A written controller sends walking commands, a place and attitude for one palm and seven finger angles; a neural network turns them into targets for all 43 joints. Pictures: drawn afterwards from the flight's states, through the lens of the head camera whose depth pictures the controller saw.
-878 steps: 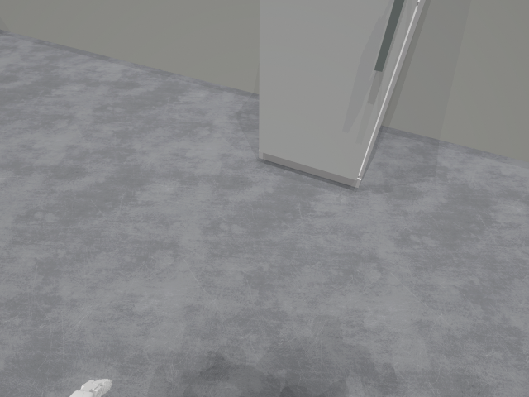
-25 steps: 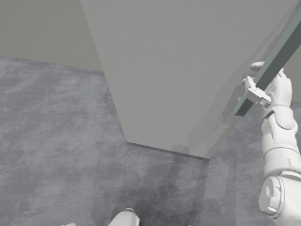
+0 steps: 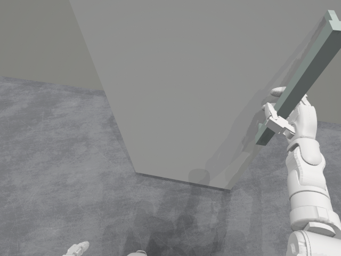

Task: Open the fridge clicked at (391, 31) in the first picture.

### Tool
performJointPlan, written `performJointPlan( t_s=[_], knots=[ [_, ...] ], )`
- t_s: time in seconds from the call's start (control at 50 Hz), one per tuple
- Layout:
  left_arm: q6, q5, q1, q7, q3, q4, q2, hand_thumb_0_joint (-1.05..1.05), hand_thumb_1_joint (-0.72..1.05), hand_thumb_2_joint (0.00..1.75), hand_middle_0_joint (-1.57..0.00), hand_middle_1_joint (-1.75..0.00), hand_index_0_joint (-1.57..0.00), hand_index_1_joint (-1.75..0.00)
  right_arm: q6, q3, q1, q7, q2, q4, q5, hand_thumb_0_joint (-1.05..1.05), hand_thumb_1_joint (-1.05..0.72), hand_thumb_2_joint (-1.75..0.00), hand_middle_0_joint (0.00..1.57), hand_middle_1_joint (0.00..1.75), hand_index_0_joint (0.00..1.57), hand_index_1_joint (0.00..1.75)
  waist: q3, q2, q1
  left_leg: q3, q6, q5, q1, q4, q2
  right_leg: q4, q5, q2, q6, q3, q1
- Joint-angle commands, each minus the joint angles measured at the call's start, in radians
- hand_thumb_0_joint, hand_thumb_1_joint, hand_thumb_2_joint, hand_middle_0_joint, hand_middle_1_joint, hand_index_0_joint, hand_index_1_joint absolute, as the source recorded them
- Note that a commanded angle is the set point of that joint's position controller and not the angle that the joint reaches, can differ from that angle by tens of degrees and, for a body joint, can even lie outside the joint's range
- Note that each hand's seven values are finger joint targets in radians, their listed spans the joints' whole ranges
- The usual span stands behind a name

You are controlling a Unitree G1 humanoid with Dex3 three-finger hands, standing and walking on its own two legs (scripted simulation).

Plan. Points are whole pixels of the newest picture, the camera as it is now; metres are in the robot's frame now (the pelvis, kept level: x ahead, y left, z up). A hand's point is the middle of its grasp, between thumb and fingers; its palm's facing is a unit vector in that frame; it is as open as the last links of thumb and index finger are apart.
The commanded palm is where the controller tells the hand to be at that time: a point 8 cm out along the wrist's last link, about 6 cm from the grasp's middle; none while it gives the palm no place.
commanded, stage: pull the door a little, standing still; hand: right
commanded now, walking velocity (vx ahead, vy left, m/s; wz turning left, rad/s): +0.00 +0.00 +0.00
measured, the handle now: (286, 94) +0.48 -0.20 +0.12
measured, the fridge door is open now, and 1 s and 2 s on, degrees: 0 21 60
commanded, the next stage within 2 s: walk backward, drawing the door open in 0.30 s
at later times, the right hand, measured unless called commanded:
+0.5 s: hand (270, 149) +0.35 -0.16 +0.08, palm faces +0.00 +0.99 -0.11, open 6.6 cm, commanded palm +0.31 -0.21 +0.09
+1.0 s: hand (252, 186) +0.26 -0.11 +0.09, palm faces +0.14 +0.98 -0.11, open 6.7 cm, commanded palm +0.22 -0.16 +0.09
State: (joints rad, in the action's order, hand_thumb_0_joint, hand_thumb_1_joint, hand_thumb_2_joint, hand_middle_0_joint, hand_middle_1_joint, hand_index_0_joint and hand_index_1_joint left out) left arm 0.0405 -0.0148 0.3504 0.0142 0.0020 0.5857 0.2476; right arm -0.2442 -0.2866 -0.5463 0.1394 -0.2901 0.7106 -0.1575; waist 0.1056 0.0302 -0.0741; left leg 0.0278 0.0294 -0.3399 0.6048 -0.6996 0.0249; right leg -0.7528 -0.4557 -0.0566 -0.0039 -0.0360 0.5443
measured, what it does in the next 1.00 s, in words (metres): steps on the spot: right foot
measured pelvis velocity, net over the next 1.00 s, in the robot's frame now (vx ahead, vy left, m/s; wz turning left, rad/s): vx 0.00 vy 0.02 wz -0.10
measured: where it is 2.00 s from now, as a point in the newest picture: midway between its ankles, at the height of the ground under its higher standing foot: outside the picture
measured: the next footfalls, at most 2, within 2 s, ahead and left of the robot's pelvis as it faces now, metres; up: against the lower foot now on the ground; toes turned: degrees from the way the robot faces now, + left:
right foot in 0.90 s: +0.09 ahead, -0.11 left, +0.00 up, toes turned -4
right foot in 1.46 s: -0.09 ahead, +0.04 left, +0.00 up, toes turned -33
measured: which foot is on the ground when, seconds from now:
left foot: down 0.00-1.00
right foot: down 0.00-0.74, up 0.76-0.88, down 0.90-1.00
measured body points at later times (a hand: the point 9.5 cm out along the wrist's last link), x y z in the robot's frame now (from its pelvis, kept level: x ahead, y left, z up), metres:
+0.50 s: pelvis +0.04 -0.01 +0.01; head +0.09 -0.01 +0.46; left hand +0.16 +0.23 -0.09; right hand +0.34 -0.21 +0.09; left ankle -0.01 +0.14 -0.71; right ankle -0.06 -0.12 -0.71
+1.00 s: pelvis +0.00 +0.02 +0.02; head +0.02 +0.03 +0.47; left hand +0.20 +0.23 -0.07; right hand +0.25 -0.17 +0.10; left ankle -0.01 +0.13 -0.68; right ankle +0.05 -0.11 -0.71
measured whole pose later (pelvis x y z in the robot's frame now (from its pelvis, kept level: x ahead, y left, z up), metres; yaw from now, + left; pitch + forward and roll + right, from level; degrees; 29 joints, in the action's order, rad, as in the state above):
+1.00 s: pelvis +0.00 +0.02 +0.02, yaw -6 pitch +0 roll -1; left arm 0.02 0.04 0.15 0.09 -0.03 0.57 0.16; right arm -0.05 0.05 0.18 -0.10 -0.12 -0.10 -0.03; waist -0.04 0.01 -0.04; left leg 0.00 0.04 -0.50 0.40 -0.91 -0.02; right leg -0.53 -0.19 0.02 0.00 0.03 0.36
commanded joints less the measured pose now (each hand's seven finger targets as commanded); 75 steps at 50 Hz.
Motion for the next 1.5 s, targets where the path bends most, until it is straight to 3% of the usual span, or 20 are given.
performJointPlan(
  t_s=[0.0, 0.36, 0.4, 0.42, 0.48, 0.54, 0.66, 0.74, 0.84, 0.88, 0.92, 1.12, 1.18, 1.24, 1.32, 1.38, 1.4, 1.42, 1.44, 1.48],
  knots=[
    [-0.034, 0.008, 0.095, 0.000, 0.063, -0.078, 0.136, 0.00, 0.90, 0.90, -0.20, -0.30, -0.20, -0.30, -0.072, -0.010, -0.281, 0.009, -0.161, -0.250, -0.017, 0.00, -0.90, -0.90, 0.45, 1.40, 0.45, 1.40, 0.441, 0.040, 0.026, 0.019, -0.046, 0.667, -0.321, -0.031, -0.040, 0.027, 0.807, 0.024, 0.002, 0.014, -0.186],
    [-0.092, -0.005, -0.085, -0.031, 0.048, -0.219, 0.089, 0.00, 0.90, 0.90, -0.20, -0.30, -0.20, -0.30, -0.016, 0.108, 0.549, -0.011, 0.029, -0.891, -0.068, 0.00, -0.90, -0.90, 0.45, 1.40, 0.45, 1.40, 0.324, -0.009, 0.119, 0.037, -0.053, 0.726, -0.493, 0.024, -0.021, 0.127, 0.783, 0.021, 0.006, -0.015, -0.199],
    [-0.083, -0.018, -0.087, 0.032, 0.042, -0.157, 0.101, 0.00, 0.90, 0.90, -0.20, -0.30, -0.20, -0.30, -0.023, 0.006, 0.095, -0.119, -0.268, -0.961, 0.092, 0.00, -0.90, -0.90, 0.45, 1.40, 0.45, 1.40, 0.266, -0.042, 0.034, -0.061, -0.066, 0.739, -0.497, 0.118, 0.062, 0.126, 0.559, 0.019, 0.017, -0.032, -0.286],
    [-0.076, -0.004, -0.078, 0.066, 0.045, -0.148, 0.096, 0.00, 0.90, 0.90, -0.20, -0.30, -0.20, -0.30, -0.016, 0.009, 0.104, -0.162, -0.225, -0.939, 0.097, 0.00, -0.90, -0.90, 0.45, 1.40, 0.45, 1.40, 0.240, -0.052, 0.027, -0.049, -0.074, 0.721, -0.493, 0.145, 0.092, 0.149, 0.476, 0.029, 0.016, -0.001, -0.270],
    [-0.052, 0.010, -0.107, 0.089, 0.036, -0.156, 0.096, 0.00, 0.90, 0.90, -0.20, -0.30, -0.20, -0.30, 0.050, 0.209, 0.404, -0.180, 0.003, -0.872, 0.118, 0.00, -0.90, -0.90, 0.45, 1.40, 0.45, 1.40, 0.203, 0.060, 0.017, 0.044, -0.024, 0.771, -0.401, 0.030, 0.028, 0.189, 1.150, -0.033, 0.017, 0.022, -0.479],
    [-0.044, 0.040, -0.145, 0.058, 0.034, -0.161, 0.075, 0.00, 0.90, 0.90, -0.20, -0.30, -0.20, -0.30, 0.065, 0.240, 0.429, -0.193, 0.032, -0.950, 0.137, 0.00, -0.90, -0.90, 0.45, 1.40, 0.45, 1.40, 0.177, 0.202, 0.011, 0.079, -0.008, 0.149, -0.132, 0.044, -0.046, 0.191, 1.539, -0.103, 0.007, 0.092, -0.783],
    [-0.039, 0.044, -0.200, 0.046, 0.014, -0.203, 0.069, 0.00, 0.90, 0.90, -0.20, -0.30, -0.20, -0.30, 0.096, 0.235, 0.546, -0.209, 0.038, -0.985, 0.141, 0.00, -0.90, -0.90, 0.45, 1.40, 0.45, 1.40, 0.130, 0.041, 0.039, 0.096, -0.038, 0.586, -0.430, 0.216, -0.029, 0.147, 1.334, -0.051, -0.020, 0.045, -0.519],
    [-0.065, 0.022, -0.260, 0.079, 0.004, -0.228, 0.027, 0.00, 0.90, 0.90, -0.20, -0.30, -0.20, -0.30, 0.080, 0.166, 0.637, -0.231, -0.002, -0.938, 0.133, 0.00, -0.90, -0.90, 0.45, 1.40, 0.45, 1.40, 0.120, -0.293, 0.123, -0.062, -0.196, 1.300, -0.833, 0.180, 0.250, -0.154, 0.000, 0.140, -0.026, 0.035, 0.094],
    [-0.053, 0.039, -0.236, 0.101, -0.018, -0.181, 0.026, 0.00, 0.90, 0.90, -0.20, -0.30, -0.20, -0.30, 0.090, 0.274, 0.581, -0.226, 0.091, -1.029, 0.138, 0.00, -0.90, -0.90, 0.45, 1.40, 0.45, 1.40, 0.186, -0.053, 0.039, 0.123, -0.074, 0.643, -0.496, 0.068, 0.114, 0.316, 0.462, 0.042, -0.020, -0.003, -0.331],
    [-0.059, 0.033, -0.248, 0.084, 0.023, -0.203, 0.080, 0.00, 0.90, 0.90, -0.20, -0.30, -0.20, -0.30, 0.100, 0.336, 0.598, -0.226, 0.117, -1.112, 0.128, 0.00, -0.90, -0.90, 0.45, 1.40, 0.45, 1.40, 0.256, 0.210, 0.040, 0.037, 0.009, -0.235, -0.178, -0.257, -0.072, 0.453, 0.927, -0.253, 0.111, 0.416, -0.623],
    [-0.067, 0.066, -0.266, 0.070, 0.025, -0.201, 0.051, 0.00, 0.90, 0.90, -0.20, -0.30, -0.20, -0.30, 0.121, 0.320, 0.662, -0.237, 0.117, -1.108, 0.159, 0.00, -0.90, -0.90, 0.45, 1.40, 0.45, 1.40, 0.122, 0.215, 0.042, -0.069, 0.016, -0.253, -0.030, -0.347, -0.061, 0.479, 0.725, -0.302, 0.186, 0.624, -0.523],
    [-0.108, 0.036, -0.287, 0.073, 0.019, -0.126, 0.024, 0.00, 0.90, 0.90, -0.20, -0.30, -0.20, -0.30, 0.128, 0.314, 0.675, -0.228, 0.066, -1.103, 0.163, 0.00, -0.90, -0.90, 0.45, 1.40, 0.45, 1.40, 0.010, 0.085, 0.026, -0.037, -0.044, -0.009, -0.448, 0.329, -0.026, 0.435, -0.013, -0.019, 0.027, 0.211, -0.059],
    [-0.135, 0.028, -0.279, 0.094, 0.030, -0.084, -0.006, 0.00, 0.90, 0.90, -0.20, -0.30, -0.20, -0.30, 0.145, 0.280, 0.674, -0.240, 0.047, -1.105, 0.167, 0.00, -0.90, -0.90, 0.45, 1.40, 0.45, 1.40, 0.064, -0.215, 0.046, -0.118, -0.169, -0.178, -0.213, 0.510, 0.213, -0.133, 0.036, 0.084, -0.037, -0.016, -0.167],
    [-0.163, 0.054, -0.264, 0.107, 0.022, -0.068, -0.022, 0.00, 0.90, 0.90, -0.20, -0.30, -0.20, -0.30, 0.143, 0.318, 0.662, -0.219, 0.084, -1.050, 0.185, 0.00, -0.90, -0.90, 0.45, 1.40, 0.45, 1.40, 0.020, -0.167, 0.053, -0.033, -0.230, 0.070, -0.273, 0.437, 0.247, -0.474, -0.023, 0.031, -0.039, -0.035, -0.028],
    [-0.191, 0.055, -0.247, 0.125, 0.013, -0.075, -0.010, 0.00, 0.90, 0.90, -0.20, -0.30, -0.20, -0.30, 0.118, 0.361, 0.632, -0.210, 0.105, -1.079, 0.187, 0.00, -0.90, -0.90, 0.45, 1.40, 0.45, 1.40, -0.001, -0.162, 0.065, 0.031, -0.213, 0.214, -0.360, 0.418, 0.253, -0.280, -0.070, -0.003, -0.017, -0.057, -0.100],
    [-0.224, 0.052, -0.126, 0.117, 0.008, -0.078, -0.021, 0.00, 0.90, 0.90, -0.20, -0.30, -0.20, -0.30, 0.110, 0.390, 0.607, -0.207, 0.133, -1.149, 0.193, 0.00, -0.90, -0.90, 0.45, 1.40, 0.45, 1.40, 0.059, -0.138, 0.012, 0.148, 0.005, 0.268, -0.340, 0.340, 0.127, 0.175, 0.006, 0.021, 0.010, -0.136, -0.332],
    [-0.239, 0.044, -0.068, 0.115, 0.016, -0.067, -0.011, 0.00, 0.90, 0.90, -0.20, -0.30, -0.20, -0.30, 0.100, 0.418, 0.576, -0.200, 0.140, -1.166, 0.192, 0.00, -0.90, -0.90, 0.45, 1.40, 0.45, 1.40, 0.058, -0.042, -0.042, 0.196, 0.132, 0.263, -0.198, 0.136, 0.048, 0.444, 0.140, -0.025, 0.038, -0.086, -0.523],
    [-0.234, 0.064, -0.102, 0.108, 0.037, -0.118, 0.063, 0.00, 0.90, 0.90, -0.20, -0.30, -0.20, -0.30, 0.078, 0.438, 0.590, -0.194, 0.150, -1.163, 0.186, 0.00, -0.90, -0.90, 0.45, 1.40, 0.45, 1.40, 0.014, 0.281, -0.047, 0.149, 0.162, -0.013, 0.045, -0.245, -0.023, 0.605, 0.322, -0.330, 0.128, 0.368, -0.599],
    [-0.213, 0.093, -0.191, 0.096, 0.044, -0.159, 0.095, 0.00, 0.90, 0.90, -0.20, -0.30, -0.20, -0.30, 0.059, 0.412, 0.641, -0.200, 0.126, -1.182, 0.223, 0.00, -0.90, -0.90, 0.45, 1.40, 0.45, 1.40, 0.037, 0.252, 0.037, -0.072, 0.084, -0.124, 0.076, -0.530, 0.040, 0.538, 0.572, -0.586, 0.250, 0.748, -0.512],
    [-0.198, 0.081, -0.232, 0.080, 0.061, -0.129, 0.093, 0.00, 0.90, 0.90, -0.20, -0.30, -0.20, -0.30, 0.061, 0.392, 0.673, -0.168, 0.118, -1.194, 0.212, 0.00, -0.90, -0.90, 0.45, 1.40, 0.45, 1.40, -0.055, 0.125, 0.025, -0.151, 0.034, -0.077, 0.077, -0.535, 0.048, 0.471, 0.446, -0.478, 0.227, 0.572, -0.354]
  ],
)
